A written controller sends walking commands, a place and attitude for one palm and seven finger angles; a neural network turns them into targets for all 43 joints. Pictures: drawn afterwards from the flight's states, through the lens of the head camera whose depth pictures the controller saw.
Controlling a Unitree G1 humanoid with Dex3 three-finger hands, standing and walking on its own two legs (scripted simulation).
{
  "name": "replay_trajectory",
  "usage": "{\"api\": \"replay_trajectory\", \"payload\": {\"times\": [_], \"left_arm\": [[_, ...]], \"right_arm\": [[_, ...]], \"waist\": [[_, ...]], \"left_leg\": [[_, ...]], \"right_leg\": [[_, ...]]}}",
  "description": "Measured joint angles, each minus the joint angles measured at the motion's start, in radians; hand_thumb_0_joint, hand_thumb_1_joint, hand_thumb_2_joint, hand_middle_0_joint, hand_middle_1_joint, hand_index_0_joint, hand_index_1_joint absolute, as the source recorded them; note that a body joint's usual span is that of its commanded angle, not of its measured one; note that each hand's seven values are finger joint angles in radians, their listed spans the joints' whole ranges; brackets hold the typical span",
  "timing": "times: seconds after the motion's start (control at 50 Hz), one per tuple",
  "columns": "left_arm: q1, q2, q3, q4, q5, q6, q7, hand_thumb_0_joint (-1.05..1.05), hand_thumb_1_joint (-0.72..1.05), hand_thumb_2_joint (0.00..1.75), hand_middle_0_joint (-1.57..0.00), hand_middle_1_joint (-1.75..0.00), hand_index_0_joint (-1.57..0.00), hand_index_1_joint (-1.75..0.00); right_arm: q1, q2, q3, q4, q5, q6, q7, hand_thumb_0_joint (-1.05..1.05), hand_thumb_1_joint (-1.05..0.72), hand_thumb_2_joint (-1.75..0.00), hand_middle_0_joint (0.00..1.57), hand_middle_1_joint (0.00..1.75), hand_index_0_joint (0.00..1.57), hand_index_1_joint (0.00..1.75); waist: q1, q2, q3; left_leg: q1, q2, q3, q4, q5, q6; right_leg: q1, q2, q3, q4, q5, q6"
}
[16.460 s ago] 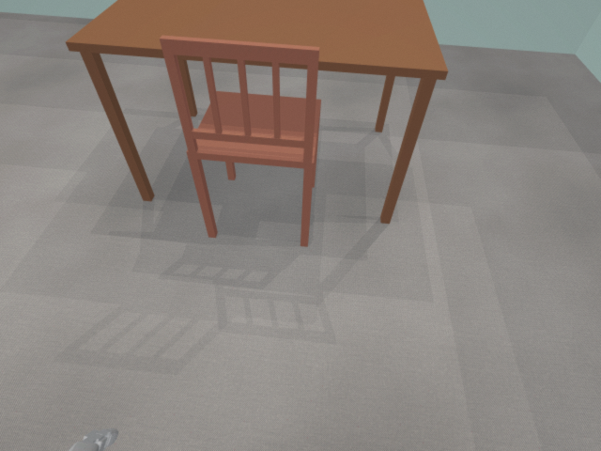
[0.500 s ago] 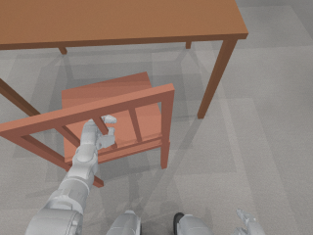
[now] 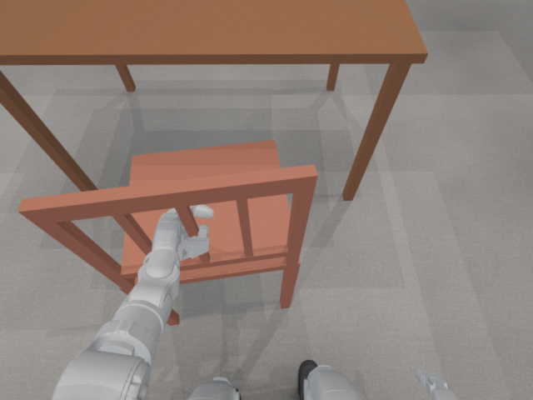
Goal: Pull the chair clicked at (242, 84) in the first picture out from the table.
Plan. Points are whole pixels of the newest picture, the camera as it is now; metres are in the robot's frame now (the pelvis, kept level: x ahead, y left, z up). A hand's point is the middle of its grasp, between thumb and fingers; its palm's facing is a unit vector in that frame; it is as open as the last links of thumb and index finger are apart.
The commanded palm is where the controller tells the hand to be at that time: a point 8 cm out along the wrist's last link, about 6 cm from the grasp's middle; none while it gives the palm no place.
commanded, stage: step backward, pulling the chair out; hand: left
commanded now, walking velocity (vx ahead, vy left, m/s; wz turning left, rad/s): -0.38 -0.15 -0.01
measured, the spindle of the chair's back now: (195, 235) +0.39 +0.13 -0.09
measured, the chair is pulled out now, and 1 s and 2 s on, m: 0.31 0.50 0.60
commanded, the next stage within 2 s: stop walking, hand still on the chair in 1.10 s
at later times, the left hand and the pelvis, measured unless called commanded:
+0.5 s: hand (191, 292) +0.28 +0.12 -0.06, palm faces -0.06 -0.98 -0.17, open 5.0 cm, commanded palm +0.27 +0.18 -0.05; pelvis -0.09 +0.01 +0.00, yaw -2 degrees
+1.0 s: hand (188, 364) +0.18 +0.12 -0.06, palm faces -0.05 -0.98 -0.18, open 5.0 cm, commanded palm +0.17 +0.17 -0.05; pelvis -0.19 +0.00 +0.00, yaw -2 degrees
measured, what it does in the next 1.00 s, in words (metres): walks backwards: right foot, then left foot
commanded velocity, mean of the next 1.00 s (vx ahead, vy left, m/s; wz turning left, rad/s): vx -0.36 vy -0.02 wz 0.02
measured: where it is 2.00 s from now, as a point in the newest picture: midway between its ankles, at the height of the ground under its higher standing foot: outside the picture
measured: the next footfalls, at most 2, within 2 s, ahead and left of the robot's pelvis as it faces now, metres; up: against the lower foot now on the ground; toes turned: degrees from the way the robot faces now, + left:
right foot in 0.18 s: +0.05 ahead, -0.13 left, +0.00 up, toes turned -2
left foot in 0.38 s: -0.01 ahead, +0.13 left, +0.00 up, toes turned -2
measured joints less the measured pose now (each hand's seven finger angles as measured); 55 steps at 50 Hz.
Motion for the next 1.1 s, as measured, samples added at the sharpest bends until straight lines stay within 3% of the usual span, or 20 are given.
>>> {"api": "replay_trajectory", "payload": {"times": [0.04, 0.12, 0.2, 0.26, 0.36, 0.38, 0.4, 0.44, 0.54, 0.64, 0.72, 0.8, 0.84, 0.88, 0.94, 1.0, 1.06, 1.1], "left_arm": [[-0.008, 0.003, -0.021, -0.002, 0.002, 0.007, -0.001, 0.03, 0.73, 0.81, -0.29, -1.2, -0.5, -1.44], [0.005, 0.015, -0.034, -0.014, -0.01, 0.008, -0.014, 0.03, 0.74, 0.81, -0.28, -1.21, -0.5, -1.44], [0.0, 0.028, -0.018, 0.004, -0.005, -0.008, -0.019, 0.03, 0.73, 0.82, -0.3, -1.21, -0.5, -1.44], [-0.012, 0.04, 0.009, 0.022, -0.009, -0.021, -0.017, 0.03, 0.72, 0.82, -0.31, -1.2, -0.5, -1.44], [-0.015, 0.027, 0.027, 0.031, -0.003, -0.015, -0.006, 0.03, 0.72, 0.82, -0.31, -1.2, -0.5, -1.44], [-0.015, 0.022, 0.021, 0.025, 0.001, -0.009, -0.004, 0.03, 0.72, 0.82, -0.31, -1.2, -0.5, -1.44], [-0.017, 0.019, 0.012, 0.016, 0.004, -0.002, -0.004, 0.03, 0.73, 0.81, -0.3, -1.21, -0.5, -1.44], [-0.016, 0.024, -0.007, -0.007, 0.003, 0.01, -0.005, 0.03, 0.73, 0.81, -0.29, -1.22, -0.5, -1.44], [0.014, 0.035, -0.026, -0.041, -0.005, 0.011, -0.018, 0.03, 0.74, 0.8, -0.28, -1.23, -0.5, -1.44], [0.005, 0.056, 0.004, -0.013, -0.005, -0.012, -0.026, 0.03, 0.73, 0.82, -0.3, -1.22, -0.5, -1.44], [0.004, 0.063, 0.049, 0.006, -0.011, -0.032, -0.024, 0.03, 0.72, 0.82, -0.32, -1.2, -0.5, -1.44], [0.015, 0.043, 0.061, 0.018, -0.007, -0.031, -0.012, 0.03, 0.72, 0.81, -0.32, -1.19, -0.5, -1.44], [0.016, 0.028, 0.051, 0.018, 0.0, -0.018, -0.01, 0.03, 0.72, 0.81, -0.31, -1.2, -0.5, -1.44], [0.01, 0.018, 0.026, 0.012, 0.005, -0.002, -0.009, 0.03, 0.72, 0.81, -0.31, -1.21, -0.5, -1.44], [0.001, 0.027, -0.007, -0.007, 0.002, 0.015, -0.01, 0.02, 0.73, 0.81, -0.29, -1.23, -0.5, -1.44], [0.011, 0.035, -0.019, -0.02, -0.006, 0.022, -0.018, 0.02, 0.73, 0.8, -0.28, -1.24, -0.5, -1.44], [0.014, 0.042, -0.01, -0.012, -0.014, 0.016, -0.023, 0.02, 0.73, 0.81, -0.29, -1.24, -0.5, -1.44], [0.011, 0.048, 0.004, 0.002, -0.017, 0.016, -0.026, 0.02, 0.73, 0.82, -0.3, -1.23, -0.5, -1.44]], "right_arm": [[0.009, -0.002, -0.001, 0.006, 0.0, -0.001, -0.006, 0.0, -0.9, -0.9, 0.2, 0.3, 0.2, 0.3], [0.037, 0.015, -0.004, -0.01, -0.012, -0.002, -0.005, 0.0, -0.9, -0.9, 0.2, 0.3, 0.2, 0.3], [0.046, 0.035, 0.0, 0.007, -0.015, -0.018, 0.014, 0.0, -0.9, -0.9, 0.2, 0.3, 0.2, 0.3], [0.023, 0.037, -0.003, 0.017, -0.007, -0.023, 0.016, 0.0, -0.9, -0.9, 0.2, 0.3, 0.2, 0.3], [0.013, -0.005, -0.015, 0.028, -0.002, -0.027, 0.001, 0.0, -0.9, -0.9, 0.2, 0.3, 0.2, 0.3], [0.016, -0.018, -0.015, 0.028, -0.003, -0.028, -0.003, 0.0, -0.9, -0.9, 0.2, 0.3, 0.2, 0.3], [0.018, -0.026, -0.015, 0.028, -0.003, -0.027, -0.007, 0.0, -0.9, -0.9, 0.2, 0.3, 0.2, 0.3], [0.021, -0.029, -0.019, 0.017, -0.003, -0.017, -0.01, 0.0, -0.9, -0.9, 0.2, 0.3, 0.2, 0.3], [0.043, -0.001, -0.022, -0.02, -0.019, -0.013, 0.003, 0.0, -0.9, -0.9, 0.2, 0.3, 0.2, 0.3], [0.027, 0.041, -0.003, -0.006, -0.027, -0.03, 0.039, 0.0, -0.9, -0.9, 0.2, 0.3, 0.2, 0.3], [-0.005, 0.049, -0.002, 0.003, -0.011, -0.026, 0.036, 0.0, -0.9, -0.9, 0.2, 0.3, 0.2, 0.3], [-0.011, 0.015, -0.009, 0.02, -0.007, -0.026, 0.013, 0.0, -0.9, -0.9, 0.2, 0.3, 0.21, 0.3], [-0.002, -0.01, -0.01, 0.028, -0.007, -0.029, 0.004, 0.0, -0.9, -0.9, 0.2, 0.3, 0.2, 0.3], [0.011, -0.034, -0.015, 0.03, -0.005, -0.029, -0.005, 0.0, -0.9, -0.9, 0.2, 0.3, 0.2, 0.3], [0.02, -0.03, -0.023, 0.013, -0.005, -0.016, -0.008, 0.0, -0.9, -0.9, 0.2, 0.3, 0.2, 0.3], [0.041, -0.015, -0.022, -0.014, -0.013, -0.014, -0.002, 0.0, -0.9, -0.9, 0.2, 0.3, 0.2, 0.3], [0.044, 0.006, -0.013, -0.018, -0.012, -0.018, 0.013, 0.0, -0.9, -0.9, 0.2, 0.3, 0.2, 0.3], [0.039, 0.019, -0.005, -0.016, -0.005, -0.016, 0.019, 0.0, -0.9, -0.9, 0.2, 0.3, 0.2, 0.3]], "waist": [[0.007, -0.019, 0.003], [0.031, -0.029, 0.009], [0.048, -0.017, 0.013], [0.032, 0.004, 0.029], [-0.005, 0.0, 0.011], [-0.009, 0.001, 0.004], [-0.015, -0.004, 0.003], [-0.002, -0.032, 0.014], [0.028, -0.031, 0.02], [0.056, -0.016, 0.033], [0.03, 0.02, 0.052], [0.009, 0.005, 0.025], [0.001, 0.001, 0.006], [-0.007, 0.004, -0.008], [0.019, -0.04, 0.006], [0.035, -0.043, 0.003], [0.053, -0.028, 0.014], [0.051, -0.016, 0.019]], "left_leg": [[0.003, -0.009, 0.013, -0.044, 0.147, 0.017], [0.0, 0.0, 0.031, -0.05, 0.142, 0.019], [-0.023, 0.027, 0.023, -0.033, 0.15, 0.001], [-0.043, 0.048, 0.012, -0.034, 0.174, -0.013], [-0.041, 0.0, -0.009, 0.075, -0.025, -0.01], [-0.014, 0.0, -0.007, 0.031, -0.013, -0.007], [-0.003, -0.003, -0.002, -0.022, 0.082, 0.003], [0.003, -0.016, 0.019, -0.05, 0.158, 0.019], [-0.002, 0.011, 0.029, -0.071, 0.159, 0.023], [-0.023, 0.055, 0.029, -0.064, 0.183, -0.004], [-0.055, 0.079, 0.006, -0.041, 0.175, -0.019], [-0.068, 0.007, -0.017, 0.106, -0.018, -0.016], [-0.02, -0.002, -0.015, 0.051, -0.01, -0.012], [0.029, 0.008, -0.012, -0.053, 0.112, 0.002], [0.032, -0.008, 0.014, -0.075, 0.143, 0.009], [0.017, 0.004, 0.018, -0.07, 0.14, 0.006], [0.009, 0.031, 0.017, -0.049, 0.142, -0.006], [0.002, 0.047, 0.009, -0.037, 0.145, -0.018]], "right_leg": [[-0.011, -0.014, 0.006, 0.008, 0.007, 0.011], [-0.015, 0.002, 0.033, 0.119, -0.165, 0.006], [0.076, 0.027, 0.04, 0.039, -0.084, 0.0], [0.062, 0.048, 0.03, 0.024, -0.068, -0.005], [0.023, 0.019, 0.031, 0.014, -0.034, 0.003], [0.015, 0.012, 0.029, 0.012, -0.027, 0.009], [0.008, 0.002, 0.026, 0.012, -0.021, 0.016], [0.001, -0.013, 0.041, 0.011, -0.017, 0.024], [0.019, 0.016, 0.048, 0.133, -0.209, 0.005], [0.13, 0.043, 0.044, 0.012, -0.112, 0.003], [0.113, 0.073, 0.028, -0.003, -0.085, -0.012], [0.067, 0.036, 0.042, 0.011, -0.068, -0.01], [0.049, 0.019, 0.039, 0.014, -0.059, 0.0], [0.032, 0.008, 0.024, 0.021, -0.054, 0.012], [0.019, -0.01, 0.046, 0.02, -0.041, 0.019], [0.027, 0.001, 0.048, 0.079, -0.157, 0.009], [0.065, 0.021, 0.036, 0.026, -0.059, 0.003], [0.065, 0.036, 0.028, 0.023, -0.04, -0.004]]}}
